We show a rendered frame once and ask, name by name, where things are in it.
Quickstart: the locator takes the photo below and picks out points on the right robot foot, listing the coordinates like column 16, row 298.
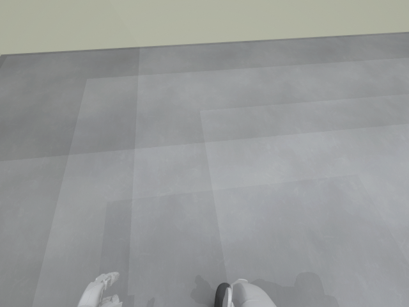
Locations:
column 220, row 293

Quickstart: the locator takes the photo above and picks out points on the right robot thigh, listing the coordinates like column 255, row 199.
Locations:
column 246, row 295

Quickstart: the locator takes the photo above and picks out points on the robot left hand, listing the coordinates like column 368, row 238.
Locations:
column 94, row 292

